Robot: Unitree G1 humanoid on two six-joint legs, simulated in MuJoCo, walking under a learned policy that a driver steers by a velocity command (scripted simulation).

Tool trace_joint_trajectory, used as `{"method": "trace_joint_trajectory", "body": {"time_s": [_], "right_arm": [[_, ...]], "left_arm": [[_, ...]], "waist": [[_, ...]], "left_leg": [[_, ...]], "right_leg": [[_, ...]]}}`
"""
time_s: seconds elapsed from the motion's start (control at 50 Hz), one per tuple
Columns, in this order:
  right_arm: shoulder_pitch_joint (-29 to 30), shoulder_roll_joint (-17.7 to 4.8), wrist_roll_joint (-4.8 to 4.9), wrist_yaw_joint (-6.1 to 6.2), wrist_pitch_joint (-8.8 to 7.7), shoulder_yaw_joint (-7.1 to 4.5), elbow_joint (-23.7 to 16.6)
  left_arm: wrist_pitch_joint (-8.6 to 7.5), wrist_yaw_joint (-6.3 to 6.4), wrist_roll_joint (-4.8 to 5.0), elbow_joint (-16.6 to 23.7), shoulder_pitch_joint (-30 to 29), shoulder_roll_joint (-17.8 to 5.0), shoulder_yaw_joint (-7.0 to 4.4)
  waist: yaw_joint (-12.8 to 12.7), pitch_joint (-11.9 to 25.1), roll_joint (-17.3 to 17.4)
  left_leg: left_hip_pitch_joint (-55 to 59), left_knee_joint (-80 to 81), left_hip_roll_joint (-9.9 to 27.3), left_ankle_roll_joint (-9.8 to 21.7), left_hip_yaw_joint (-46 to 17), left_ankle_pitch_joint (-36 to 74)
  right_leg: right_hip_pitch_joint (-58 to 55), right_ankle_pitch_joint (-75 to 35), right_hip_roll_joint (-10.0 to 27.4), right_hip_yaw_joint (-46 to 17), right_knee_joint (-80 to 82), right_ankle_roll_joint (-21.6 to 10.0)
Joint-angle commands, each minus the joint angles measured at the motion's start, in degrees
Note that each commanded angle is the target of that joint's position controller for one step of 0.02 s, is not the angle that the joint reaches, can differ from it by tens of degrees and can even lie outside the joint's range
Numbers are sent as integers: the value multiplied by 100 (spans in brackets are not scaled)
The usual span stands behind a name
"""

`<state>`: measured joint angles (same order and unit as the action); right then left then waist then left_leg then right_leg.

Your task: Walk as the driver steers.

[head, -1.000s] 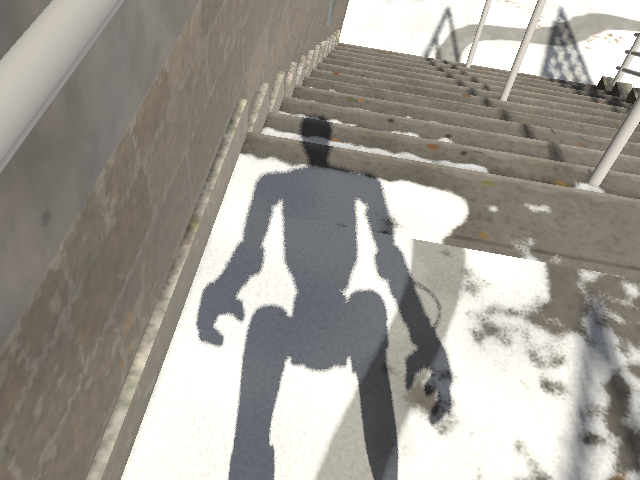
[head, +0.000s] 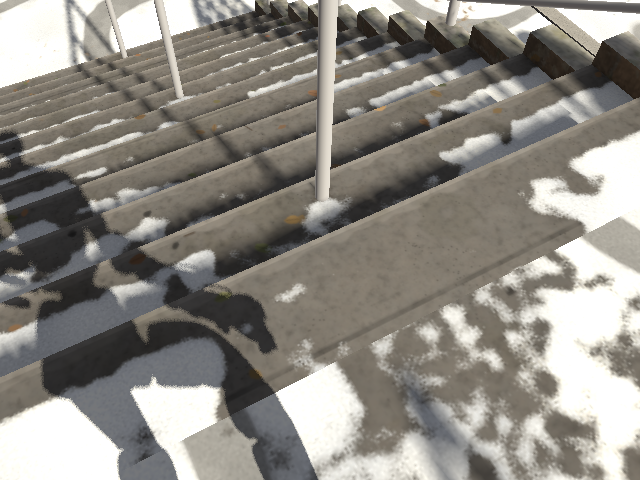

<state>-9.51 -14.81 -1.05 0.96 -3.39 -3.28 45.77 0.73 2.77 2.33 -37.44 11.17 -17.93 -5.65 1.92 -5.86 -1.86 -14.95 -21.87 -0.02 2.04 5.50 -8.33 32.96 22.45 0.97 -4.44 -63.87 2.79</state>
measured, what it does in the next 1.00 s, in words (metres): walks ahead: right foot, then left foot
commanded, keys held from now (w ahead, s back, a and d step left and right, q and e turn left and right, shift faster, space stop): no key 1.00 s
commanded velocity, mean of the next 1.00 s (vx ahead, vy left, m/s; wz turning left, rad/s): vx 0.04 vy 0.00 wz -0.10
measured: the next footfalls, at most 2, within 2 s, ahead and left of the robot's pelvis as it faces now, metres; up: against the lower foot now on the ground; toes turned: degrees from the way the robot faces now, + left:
right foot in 0.20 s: +0.16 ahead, -0.15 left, +0.00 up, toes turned -3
left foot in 0.56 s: +0.11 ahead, +0.09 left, +0.00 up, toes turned -3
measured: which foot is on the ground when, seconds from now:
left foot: down 0.00-0.22, up 0.24-0.54, down 0.56-1.00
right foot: up 0.00-0.18, down 0.20-1.00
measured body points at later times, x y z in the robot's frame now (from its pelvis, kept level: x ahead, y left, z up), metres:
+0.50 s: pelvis +0.08 -0.06 +0.00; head +0.10 -0.07 +0.45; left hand +0.28 +0.16 -0.09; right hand +0.16 -0.33 -0.14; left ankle +0.07 +0.10 -0.72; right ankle +0.12 -0.15 -0.74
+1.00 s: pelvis +0.09 -0.04 +0.00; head +0.10 -0.04 +0.45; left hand +0.22 +0.21 -0.13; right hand +0.12 -0.29 -0.15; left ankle +0.07 +0.09 -0.74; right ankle +0.12 -0.15 -0.74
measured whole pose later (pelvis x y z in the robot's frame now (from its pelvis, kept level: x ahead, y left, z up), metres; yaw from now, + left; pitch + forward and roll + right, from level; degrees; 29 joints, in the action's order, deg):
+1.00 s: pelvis +0.09 -0.04 +0.00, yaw -3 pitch -2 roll +1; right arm -14.0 -12.5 -0.5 1.8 -1.1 -0.1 57.2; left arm 1.5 1.5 0.5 -53.9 8.3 -13.4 -3.3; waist 0.8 -2.1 -0.6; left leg -6.9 -24.5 1.1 -1.3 0.4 -16.1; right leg 13.7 11.4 -0.5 -0.3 -26.6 -1.0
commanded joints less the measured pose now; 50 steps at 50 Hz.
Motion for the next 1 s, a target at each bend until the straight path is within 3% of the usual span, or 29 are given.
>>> {"method": "trace_joint_trajectory", "body": {"time_s": [0.02,0.06,0.08,0.12,0.16,0.18,0.2,0.22,0.24,0.26,0.28,0.3,0.34,0.4,0.48,0.52,0.54,0.56,0.58,0.6,0.62,0.64,0.7,0.72,0.84,0.86,1.0], "right_arm": [[73,-807,114,77,-25,-208,-156],[248,-897,195,98,-10,-213,-113],[267,-955,175,80,-4,-205,-26],[126,-1019,225,32,-3,-203,88],[112,-1066,351,16,-18,-185,123],[88,-1078,356,32,-24,-172,161],[-217,-904,287,3,-35,-129,262],[-662,-608,29,-33,-33,-16,244],[-976,-333,-47,-93,14,127,185],[-494,-705,115,-70,125,60,138],[-205,-768,204,-55,227,34,98],[-274,-729,169,-14,327,22,182],[-511,-705,68,30,436,-6,333],[-506,-528,115,30,458,28,418],[-272,-505,84,30,483,57,442],[-391,-460,52,4,454,74,526],[-463,-482,-19,-24,433,89,567],[-450,-637,-72,-42,411,84,557],[-424,-922,9,-26,405,21,592],[-372,-814,67,-35,378,10,673],[-250,-615,48,-41,320,63,636],[-184,-535,8,-22,273,90,656],[-229,-505,25,-9,169,116,719],[-329,-490,5,-5,158,128,756],[-472,-450,20,36,168,170,823],[-554,-511,70,68,183,158,899],[-674,-412,56,111,192,210,999]], "left_arm": [[1,27,-105,388,308,105,51],[-4,-77,-73,478,-38,154,82],[-4,-115,-109,456,8,91,70],[2,-162,-130,524,-196,-32,37],[-32,-214,-163,597,-267,-65,28],[-49,-237,-138,526,-180,-122,22],[-77,-239,-167,417,-3,-268,-9],[-76,-229,-235,464,96,-769,-107],[-28,-244,-340,542,2,-761,-25],[-68,-332,-369,540,-39,-479,51],[-132,-376,-385,410,-214,-383,99],[-175,-404,-338,381,-387,-364,109],[-204,-401,-280,318,-736,-342,117],[-206,-371,-352,149,-901,-153,172],[-183,-296,-317,-100,-822,-115,201],[-160,-269,-242,-193,-918,-88,226],[-156,-259,-198,-278,-822,-69,234],[-161,-247,-216,-344,-681,-52,230],[-151,-249,-287,-366,-501,-99,198],[-112,-209,-286,-352,-643,-103,192],[-87,-176,-258,-390,-841,-181,167],[-65,-140,-235,-398,-881,-108,174],[-12,-122,-249,-608,-684,-87,154],[-5,-129,-202,-661,-667,-91,149],[26,-114,-190,-1046,-531,-117,128],[19,-123,-211,-1083,-538,-132,130],[12,-100,-175,-1442,-456,-140,129]], "waist": [[-142,1146,618],[-120,1147,756],[-161,1155,828],[-98,1053,816],[-178,950,842],[-278,1019,800],[-270,1112,515],[-88,1492,-469],[-9,2043,-1454],[-298,2004,-923],[-211,1559,-556],[-106,1401,-346],[76,1222,-314],[120,1163,-413],[-52,1011,-546],[86,901,-493],[131,844,-379],[10,775,-180],[-224,666,356],[-155,545,732],[-77,463,620],[-108,530,592],[-125,618,471],[-112,649,371],[-80,555,241],[-61,483,267],[-88,500,158]], "left_leg": [[834,556,1660,1156,-827,4064],[712,666,1461,1032,-507,3561],[638,654,1448,1023,-401,3374],[645,565,1493,974,-428,2964],[755,331,1470,835,-495,2424],[713,40,1308,658,-419,1908],[485,-379,1088,412,-356,1339],[-189,-1130,708,-31,-57,-223],[-878,-2000,368,-368,-188,-2580],[-1013,-2662,404,-420,-643,-3051],[-1219,-3001,452,-439,-779,-2833],[-1237,-3106,509,-477,-866,-2561],[-814,-3137,531,-607,-907,-2011],[-269,-2556,469,-703,-811,-1628],[72,-1626,405,-655,-732,-1352],[488,-688,336,-509,-619,-691],[811,-182,373,-399,-664,38],[934,-96,591,-261,-909,581],[745,-264,701,-108,-864,597],[107,-91,594,5,-838,-410],[-178,123,548,-34,-850,-794],[-236,234,546,-106,-857,-737],[-25,244,480,-201,-800,-312],[-6,235,470,-197,-779,-328],[78,246,396,-165,-713,-239],[72,288,380,-167,-678,-377],[148,292,329,-172,-616,-239]], "right_leg": [[-260,-639,180,42,847,29],[-751,-1257,187,175,1689,32],[-994,-1389,156,271,1904,18],[-1260,-1417,115,368,2323,-69],[-1539,-1625,82,411,3073,-210],[-1944,-1980,4,471,3654,-329],[-2492,-2422,16,407,3973,-484],[-3536,-5183,925,-498,3761,-775],[-4000,-5238,1929,-1648,3935,-1702],[-3529,-4161,1948,-1909,4323,-2016],[-3179,-3749,1729,-1638,4433,-1902],[-2968,-3556,1564,-1392,4468,-1758],[-2393,-3637,1367,-983,4580,-1650],[-2105,-3327,1081,-560,4668,-1625],[-2136,-2223,1029,-661,4730,-1598],[-1947,-1436,882,-632,4688,-1372],[-1764,-1110,747,-563,4672,-1127],[-1662,-852,540,-452,4533,-871],[-1644,-546,255,-231,4489,-706],[-2006,-555,47,53,4392,-586],[-2255,-693,69,32,4234,-556],[-2404,-877,115,30,4163,-590],[-2503,-1385,123,53,4074,-624],[-2546,-1448,129,55,4051,-629],[-2496,-1651,143,65,4048,-597],[-2472,-1617,154,63,4068,-584],[-2526,-1781,157,85,4065,-578]]}}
